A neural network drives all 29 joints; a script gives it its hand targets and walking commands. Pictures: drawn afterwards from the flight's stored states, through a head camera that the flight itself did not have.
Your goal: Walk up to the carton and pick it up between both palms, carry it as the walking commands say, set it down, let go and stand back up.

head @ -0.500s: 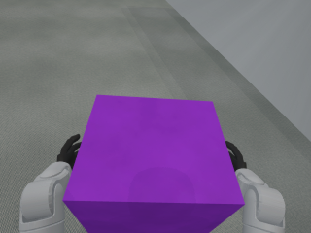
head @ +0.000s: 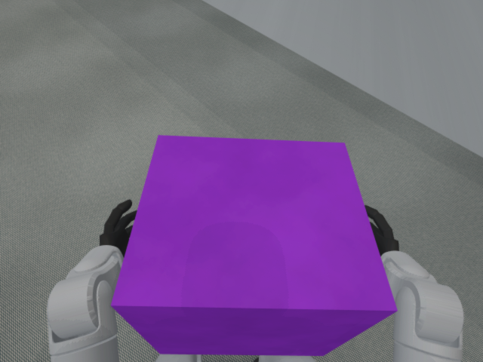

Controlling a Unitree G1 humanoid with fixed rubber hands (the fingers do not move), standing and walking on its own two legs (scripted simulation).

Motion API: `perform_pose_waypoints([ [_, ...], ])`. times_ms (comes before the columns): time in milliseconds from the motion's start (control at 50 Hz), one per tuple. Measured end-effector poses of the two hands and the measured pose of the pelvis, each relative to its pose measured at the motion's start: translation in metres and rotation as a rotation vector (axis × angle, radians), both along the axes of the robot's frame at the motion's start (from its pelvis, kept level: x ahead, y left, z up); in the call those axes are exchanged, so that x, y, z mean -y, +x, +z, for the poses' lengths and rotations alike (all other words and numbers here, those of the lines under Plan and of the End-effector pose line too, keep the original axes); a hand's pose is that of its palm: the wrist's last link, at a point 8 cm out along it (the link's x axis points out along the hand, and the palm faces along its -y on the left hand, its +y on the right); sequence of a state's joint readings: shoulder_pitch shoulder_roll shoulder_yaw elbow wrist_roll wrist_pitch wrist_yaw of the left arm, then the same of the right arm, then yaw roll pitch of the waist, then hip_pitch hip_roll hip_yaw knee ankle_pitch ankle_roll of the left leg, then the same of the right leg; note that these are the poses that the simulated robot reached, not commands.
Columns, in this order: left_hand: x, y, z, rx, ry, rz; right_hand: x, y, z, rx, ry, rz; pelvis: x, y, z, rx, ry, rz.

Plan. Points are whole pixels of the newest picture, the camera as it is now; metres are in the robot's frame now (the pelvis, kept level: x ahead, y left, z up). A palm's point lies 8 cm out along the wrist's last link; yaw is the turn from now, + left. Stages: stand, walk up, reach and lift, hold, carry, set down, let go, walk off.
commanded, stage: carry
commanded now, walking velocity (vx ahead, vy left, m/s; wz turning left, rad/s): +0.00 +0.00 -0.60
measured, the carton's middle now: (247, 254) +0.28 -0.02 -0.01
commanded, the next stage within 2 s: none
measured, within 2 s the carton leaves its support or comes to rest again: neither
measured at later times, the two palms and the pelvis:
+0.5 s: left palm (128, 236) +0.27 +0.15 +0.09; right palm (422, 323) +0.15 -0.22 +0.09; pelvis -0.03 +0.03 +0.01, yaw -18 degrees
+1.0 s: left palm (196, 283) +0.22 +0.06 +0.05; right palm out of the picture +0.03 -0.28 +0.06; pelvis -0.09 +0.01 -0.01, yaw -29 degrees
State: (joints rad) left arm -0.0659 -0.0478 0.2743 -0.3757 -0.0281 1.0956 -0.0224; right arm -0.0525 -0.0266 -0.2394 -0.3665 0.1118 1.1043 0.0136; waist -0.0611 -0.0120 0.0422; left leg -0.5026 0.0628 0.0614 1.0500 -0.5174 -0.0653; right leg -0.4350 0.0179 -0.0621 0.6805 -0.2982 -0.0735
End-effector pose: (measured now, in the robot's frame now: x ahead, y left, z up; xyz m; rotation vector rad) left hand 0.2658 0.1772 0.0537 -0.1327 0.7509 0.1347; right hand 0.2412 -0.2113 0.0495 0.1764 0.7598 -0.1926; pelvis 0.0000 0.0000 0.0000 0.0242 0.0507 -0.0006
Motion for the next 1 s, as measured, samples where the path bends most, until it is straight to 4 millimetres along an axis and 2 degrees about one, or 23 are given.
perform_pose_waypoints([
  [80, -0.002, -0.011, 0.001, 0.029, -0.029, 0.009, -0.002, -0.007, 0.012, 0.029, -0.011, -0.007, 0.001, -0.006, 0.003, -0.013, 0.001, -0.016],
  [200, -0.022, -0.027, 0.000, 0.046, -0.031, -0.004, -0.022, -0.020, 0.022, 0.048, -0.036, 0.002, -0.012, -0.012, 0.001, -0.018, -0.027, -0.057],
  [260, -0.032, -0.028, 0.005, 0.065, -0.026, -0.034, -0.032, -0.029, 0.029, 0.067, -0.044, -0.017, -0.018, -0.015, 0.001, 0.003, -0.020, -0.098],
  [320, -0.032, -0.023, 0.016, 0.079, -0.016, -0.081, -0.033, -0.042, 0.035, 0.079, -0.038, -0.061, -0.025, -0.017, 0.004, 0.021, -0.036, -0.166],
  [400, -0.016, -0.009, 0.032, 0.086, 0.008, -0.170, -0.023, -0.064, 0.037, 0.081, -0.042, -0.126, -0.029, -0.020, 0.008, 0.027, -0.056, -0.218],
  [480, 0.015, 0.006, 0.036, 0.084, 0.008, -0.267, -0.002, -0.088, 0.037, 0.076, -0.062, -0.206, -0.027, -0.029, 0.007, 0.031, -0.057, -0.286],
  [540, 0.048, 0.012, 0.029, 0.072, 0.005, -0.340, 0.021, -0.110, 0.030, 0.059, -0.068, -0.276, -0.020, -0.037, 0.003, 0.028, -0.049, -0.342],
  [600, 0.086, 0.011, 0.017, 0.045, 0.016, -0.404, 0.047, -0.135, 0.012, 0.031, -0.041, -0.352, -0.009, -0.045, -0.006, 0.021, -0.029, -0.390],
  [660, 0.120, 0.004, 0.003, -0.004, 0.031, -0.451, 0.070, -0.164, -0.008, -0.015, -0.015, -0.407, -0.001, -0.053, -0.009, 0.009, -0.040, -0.407],
  [740, 0.148, -0.011, -0.007, -0.030, 0.022, -0.488, 0.090, -0.193, -0.013, -0.037, -0.008, -0.462, 0.002, -0.066, -0.007, 0.006, -0.019, -0.431],
  [840, 0.153, -0.026, -0.005, 0.011, -0.029, -0.471, 0.096, -0.205, -0.001, 0.021, 0.002, -0.504, 0.003, -0.079, -0.005, -0.016, -0.001, -0.473],
  [1000, 0.116, -0.049, -0.008, 0.024, -0.023, -0.456, 0.069, -0.212, 0.009, 0.025, -0.032, -0.449, -0.007, -0.090, -0.006, -0.029, -0.007, -0.513],
])
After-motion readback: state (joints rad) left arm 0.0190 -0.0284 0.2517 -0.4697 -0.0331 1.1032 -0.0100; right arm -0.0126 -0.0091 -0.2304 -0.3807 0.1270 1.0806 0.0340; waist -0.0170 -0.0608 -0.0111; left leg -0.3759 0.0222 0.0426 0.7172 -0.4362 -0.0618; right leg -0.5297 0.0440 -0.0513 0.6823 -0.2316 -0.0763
